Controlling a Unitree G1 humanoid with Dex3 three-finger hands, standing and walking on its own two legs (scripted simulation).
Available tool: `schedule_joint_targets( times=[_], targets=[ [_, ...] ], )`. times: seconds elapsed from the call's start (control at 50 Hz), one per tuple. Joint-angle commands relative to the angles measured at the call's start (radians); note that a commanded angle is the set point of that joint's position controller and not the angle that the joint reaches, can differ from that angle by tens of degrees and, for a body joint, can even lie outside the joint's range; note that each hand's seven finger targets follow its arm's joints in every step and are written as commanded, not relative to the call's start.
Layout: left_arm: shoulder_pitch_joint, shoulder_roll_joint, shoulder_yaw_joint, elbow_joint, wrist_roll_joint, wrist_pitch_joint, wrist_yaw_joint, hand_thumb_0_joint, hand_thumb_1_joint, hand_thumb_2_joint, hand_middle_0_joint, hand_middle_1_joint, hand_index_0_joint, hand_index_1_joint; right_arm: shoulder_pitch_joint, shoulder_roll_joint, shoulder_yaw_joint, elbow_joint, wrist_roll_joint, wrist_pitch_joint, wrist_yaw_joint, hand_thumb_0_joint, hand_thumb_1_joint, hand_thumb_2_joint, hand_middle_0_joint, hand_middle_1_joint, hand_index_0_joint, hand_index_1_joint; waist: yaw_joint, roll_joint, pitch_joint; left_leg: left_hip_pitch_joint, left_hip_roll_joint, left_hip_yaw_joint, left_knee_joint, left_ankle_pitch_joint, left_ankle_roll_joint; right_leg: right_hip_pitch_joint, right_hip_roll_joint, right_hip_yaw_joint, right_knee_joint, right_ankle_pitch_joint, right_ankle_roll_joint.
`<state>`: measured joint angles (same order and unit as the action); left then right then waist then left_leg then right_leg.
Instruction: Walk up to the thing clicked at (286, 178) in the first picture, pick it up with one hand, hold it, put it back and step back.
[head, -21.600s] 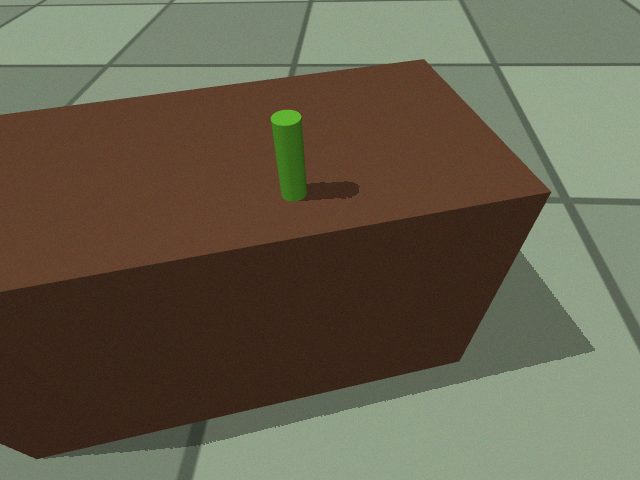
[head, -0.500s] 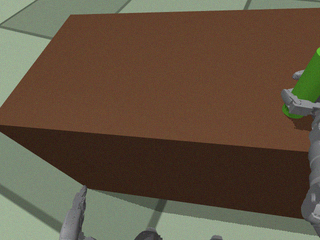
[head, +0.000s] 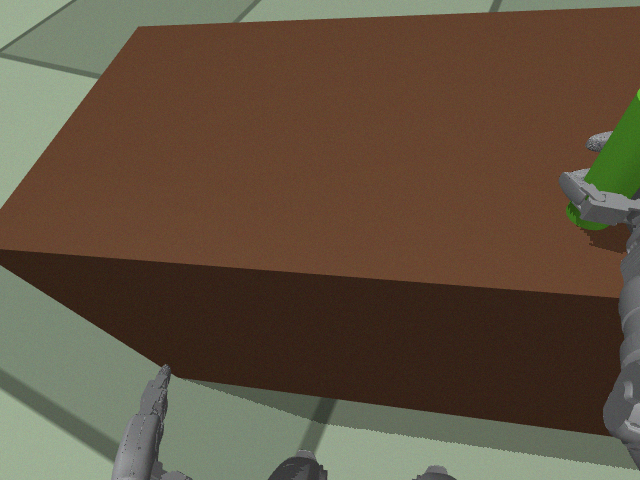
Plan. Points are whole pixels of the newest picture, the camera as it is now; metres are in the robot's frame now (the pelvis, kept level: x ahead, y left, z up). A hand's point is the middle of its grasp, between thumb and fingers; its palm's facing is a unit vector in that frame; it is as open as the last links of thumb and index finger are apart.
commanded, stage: open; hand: right
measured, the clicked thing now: (622, 165) +0.48 -0.27 +0.12
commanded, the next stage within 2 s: withdraw in 0.30 s
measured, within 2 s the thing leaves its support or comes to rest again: neither
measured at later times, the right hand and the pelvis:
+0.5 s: hand (600, 180) +0.48 -0.26 +0.09, palm faces +0.26 +0.97 +0.02, open 14.6 cm; pelvis +0.00 +0.00 +0.00, yaw +0 degrees
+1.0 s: hand out of the picture +0.47 -0.34 +0.23, palm faces +0.37 +0.91 -0.16, open 17.4 cm; pelvis +0.02 +0.00 +0.03, yaw +0 degrees
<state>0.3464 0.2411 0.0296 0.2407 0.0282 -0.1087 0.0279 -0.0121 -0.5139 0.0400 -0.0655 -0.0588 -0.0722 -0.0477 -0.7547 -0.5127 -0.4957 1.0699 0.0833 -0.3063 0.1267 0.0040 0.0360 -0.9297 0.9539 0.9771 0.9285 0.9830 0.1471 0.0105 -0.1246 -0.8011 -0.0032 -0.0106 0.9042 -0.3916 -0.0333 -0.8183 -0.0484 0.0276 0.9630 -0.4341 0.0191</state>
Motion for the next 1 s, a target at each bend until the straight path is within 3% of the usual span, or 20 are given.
schedule_joint_targets(
  times=[0.0, 0.06, 0.12, 0.18, 0.24, 0.3, 0.4, 0.48, 0.58, 0.62, 0.7, 0.72, 0.76, 0.8, 0.84, 0.86, 0.88, 0.92, 0.94, 0.98],
  targets=[
    [0.027, 0.151, 0.089, -0.150, -0.006, -0.044, 0.011, 0.000, -0.527, 0.044, -0.058, -0.056, -0.063, -0.051, -0.416, -0.237, 0.003, -0.196, 0.019, -0.062, 0.010, 0.000, 0.144, -0.433, 1.010, 0.712, 1.004, 0.712, 0.015, -0.132, -0.383, 0.146, -0.027, 0.036, -0.089, 0.264, 0.032, 0.283, 0.022, -0.010, -0.115, 0.273, -0.024],
    [0.008, 0.166, 0.100, -0.184, -0.005, -0.043, 0.012, 0.000, -0.541, 0.054, -0.057, -0.053, -0.057, -0.053, -0.469, -0.281, -0.015, -0.289, 0.016, -0.068, 0.007, 0.000, 0.242, -0.303, 0.902, 0.581, 0.893, 0.581, 0.000, -0.191, -0.480, 0.165, -0.024, 0.034, -0.068, 0.323, 0.035, 0.347, 0.020, -0.007, -0.105, 0.370, -0.018],
    [0.029, 0.150, 0.088, -0.167, -0.006, -0.037, 0.007, 0.000, -0.541, 0.052, -0.058, -0.055, -0.058, -0.055, -0.404, -0.236, -0.002, -0.202, 0.020, -0.053, 0.011, 0.000, 0.292, -0.238, 0.772, 0.483, 0.764, 0.483, 0.002, -0.144, -0.393, 0.156, -0.027, 0.041, -0.078, 0.289, 0.035, 0.293, 0.022, -0.008, -0.111, 0.325, -0.020],
    [-0.005, 0.160, 0.096, -0.209, -0.011, -0.035, 0.010, 0.000, -0.550, 0.055, -0.057, -0.052, -0.055, -0.056, -0.448, -0.284, -0.030, -0.264, 0.018, -0.058, 0.005, 0.000, 0.346, -0.162, 0.624, 0.368, 0.615, 0.368, -0.001, -0.144, -0.451, 0.186, -0.022, 0.031, -0.083, 0.272, 0.032, 0.287, 0.023, -0.011, -0.112, 0.276, -0.027],
    [0.023, 0.151, 0.089, -0.192, -0.009, -0.034, 0.007, 0.000, -0.545, 0.051, -0.057, -0.054, -0.055, -0.057, -0.398, -0.235, -0.008, -0.179, 0.021, -0.051, 0.011, 0.000, 0.353, -0.163, 0.544, 0.334, 0.536, 0.334, 0.011, -0.104, -0.382, 0.153, -0.027, 0.038, -0.086, 0.248, 0.032, 0.264, 0.023, -0.008, -0.115, 0.256, -0.026],
    [0.035, 0.164, 0.096, -0.209, -0.007, -0.030, 0.008, 0.000, -0.547, 0.051, -0.055, -0.051, -0.052, -0.055, -0.419, -0.290, -0.038, -0.224, 0.013, -0.057, 0.008, 0.000, 0.380, -0.146, 0.451, 0.284, 0.443, 0.284, -0.005, -0.128, -0.436, 0.162, -0.026, 0.038, -0.074, 0.267, 0.035, 0.289, 0.023, -0.007, -0.111, 0.295, -0.022],
    [0.034, 0.136, 0.072, -0.201, -0.007, -0.029, 0.005, 0.000, -0.517, 0.031, -0.060, -0.053, -0.061, -0.051, -0.414, -0.229, -0.009, -0.226, 0.021, -0.050, 0.014, 0.000, 0.350, -0.182, 0.248, 0.206, 0.238, 0.206, -0.002, -0.133, -0.418, 0.164, -0.025, 0.036, -0.074, 0.276, 0.034, 0.279, 0.025, -0.011, -0.106, 0.295, -0.025],
    [0.011, 0.201, 0.131, -0.267, -0.012, -0.025, 0.014, 0.000, -0.517, 0.031, -0.059, -0.053, -0.061, -0.051, -0.460, -0.337, -0.047, -0.365, 0.012, -0.053, 0.009, 0.000, 0.366, -0.141, 0.177, 0.156, 0.171, 0.156, -0.015, -0.189, -0.550, 0.236, -0.023, 0.034, -0.073, 0.350, 0.035, 0.379, 0.027, -0.014, -0.107, 0.388, -0.019],
    [0.017, 0.172, 0.099, -0.217, -0.029, -0.008, 0.015, 0.000, -0.521, 0.034, -0.056, -0.050, -0.056, -0.050, -0.494, -0.391, -0.071, -0.434, 0.023, -0.014, -0.002, 0.000, 0.415, -0.031, 0.096, 0.047, 0.083, 0.047, -0.055, -0.230, -0.501, 0.277, -0.024, 0.041, -0.114, 0.344, 0.038, 0.425, 0.030, -0.016, -0.155, 0.423, -0.012],
    [0.068, 0.153, 0.084, -0.129, -0.031, 0.000, 0.015, 0.000, -0.515, 0.029, -0.054, -0.048, -0.055, -0.045, -0.443, -0.390, -0.075, -0.346, 0.020, 0.019, -0.005, 0.000, 0.467, -0.019, 0.087, 0.043, 0.076, 0.043, -0.060, -0.199, -0.394, 0.273, -0.025, 0.044, -0.138, 0.330, 0.038, 0.382, 0.032, -0.019, -0.178, 0.396, -0.014],
    [-0.036, 0.118, 0.041, -0.088, -0.040, -0.009, 0.014, 0.000, -0.504, 0.016, -0.053, -0.047, -0.060, -0.039, -0.526, -0.409, -0.052, -0.370, 0.019, 0.067, 0.016, 0.000, 0.507, -0.020, 0.072, 0.043, 0.065, 0.042, -0.070, -0.195, -0.369, 0.325, -0.013, 0.028, -0.180, 0.316, 0.033, 0.370, 0.034, -0.030, -0.212, 0.333, -0.022],
    [-0.066, 0.135, 0.048, -0.096, -0.044, -0.014, 0.018, 0.000, -0.504, 0.014, -0.052, -0.047, -0.060, -0.038, -0.536, -0.455, -0.072, -0.348, 0.020, 0.086, 0.026, 0.000, 0.526, -0.027, 0.067, 0.047, 0.062, 0.047, -0.068, -0.168, -0.385, 0.335, -0.015, 0.030, -0.188, 0.317, 0.030, 0.386, 0.031, -0.028, -0.216, 0.334, -0.023],
    [-0.057, 0.140, 0.041, -0.061, -0.048, -0.018, 0.024, 0.000, -0.505, 0.013, -0.051, -0.047, -0.060, -0.037, -0.541, -0.406, -0.018, -0.284, 0.022, 0.131, 0.059, 0.000, 0.536, -0.026, 0.063, 0.046, 0.060, 0.046, -0.042, -0.129, -0.350, 0.332, -0.016, 0.027, -0.206, 0.319, 0.026, 0.383, 0.031, -0.028, -0.231, 0.324, -0.028],
    [-0.096, 0.185, 0.064, -0.109, -0.057, -0.032, 0.038, 0.000, -0.511, 0.014, -0.052, -0.049, -0.060, -0.039, -0.555, -0.437, -0.020, -0.262, 0.028, 0.165, 0.092, 0.000, 0.538, -0.032, 0.058, 0.047, 0.057, 0.047, -0.037, -0.100, -0.401, 0.352, -0.016, 0.036, -0.216, 0.331, 0.025, 0.435, 0.027, -0.021, -0.243, 0.351, -0.029],
    [-0.037, 0.196, 0.071, -0.059, -0.062, -0.030, 0.046, 0.000, -0.517, 0.015, -0.054, -0.048, -0.062, -0.040, -0.506, -0.456, -0.026, -0.166, 0.035, 0.205, 0.127, 0.000, 0.534, -0.039, 0.054, 0.048, 0.055, 0.048, -0.034, -0.064, -0.330, 0.324, -0.020, 0.045, -0.232, 0.318, 0.023, 0.429, 0.026, -0.016, -0.256, 0.347, -0.032],
    [-0.003, 0.169, 0.043, -0.032, -0.060, -0.032, 0.043, 0.000, -0.544, 0.047, -0.062, -0.042, -0.056, -0.048, -0.471, -0.411, -0.004, -0.085, 0.042, 0.224, 0.148, 0.000, 0.502, -0.049, 0.062, 0.057, 0.065, 0.057, -0.018, -0.036, -0.262, 0.308, -0.021, 0.049, -0.242, 0.305, 0.022, 0.398, 0.028, -0.016, -0.263, 0.331, -0.036],
    [-0.046, 0.138, 0.021, -0.066, -0.060, -0.019, 0.025, 0.000, -0.522, 0.036, -0.058, -0.048, -0.058, -0.047, -0.441, -0.582, -0.009, -0.109, -0.081, 0.206, 0.088, 0.000, 0.521, -0.040, 0.064, 0.057, 0.066, 0.057, -0.104, -0.002, -0.240, 0.337, -0.012, 0.046, -0.265, 0.285, 0.021, 0.371, 0.031, -0.034, -0.285, 0.333, -0.027],
    [0.009, 0.159, 0.061, -0.035, -0.068, -0.004, 0.011, 0.000, -0.521, 0.038, -0.054, -0.044, -0.054, -0.043, -0.455, -0.529, 0.020, -0.072, -0.072, 0.209, 0.033, 0.000, 0.563, -0.035, 0.060, 0.059, 0.065, 0.059, -0.066, -0.015, -0.235, 0.339, -0.008, 0.031, -0.284, 0.285, 0.016, 0.393, 0.036, -0.048, -0.297, 0.302, -0.033],
    [0.012, 0.198, 0.082, -0.093, -0.069, -0.004, 0.004, 0.000, -0.523, 0.036, -0.054, -0.041, -0.053, -0.040, -0.365, -0.524, 0.015, 0.025, -0.079, 0.227, 0.029, 0.000, 0.570, -0.034, 0.059, 0.059, 0.064, 0.059, -0.055, 0.068, -0.188, 0.359, -0.009, 0.041, -0.291, 0.290, 0.014, 0.355, 0.040, -0.048, -0.302, 0.301, -0.038],
    [0.059, 0.171, 0.064, -0.038, -0.072, 0.010, -0.015, 0.000, -0.514, 0.036, -0.055, -0.047, -0.057, -0.043, -0.395, -0.624, -0.010, -0.052, -0.108, 0.229, 0.006, 0.000, 0.559, -0.035, 0.060, 0.059, 0.064, 0.059, -0.079, 0.013, -0.212, 0.389, -0.001, 0.033, -0.294, 0.315, 0.014, 0.368, 0.048, -0.061, -0.311, 0.319, -0.036]
  ],
)
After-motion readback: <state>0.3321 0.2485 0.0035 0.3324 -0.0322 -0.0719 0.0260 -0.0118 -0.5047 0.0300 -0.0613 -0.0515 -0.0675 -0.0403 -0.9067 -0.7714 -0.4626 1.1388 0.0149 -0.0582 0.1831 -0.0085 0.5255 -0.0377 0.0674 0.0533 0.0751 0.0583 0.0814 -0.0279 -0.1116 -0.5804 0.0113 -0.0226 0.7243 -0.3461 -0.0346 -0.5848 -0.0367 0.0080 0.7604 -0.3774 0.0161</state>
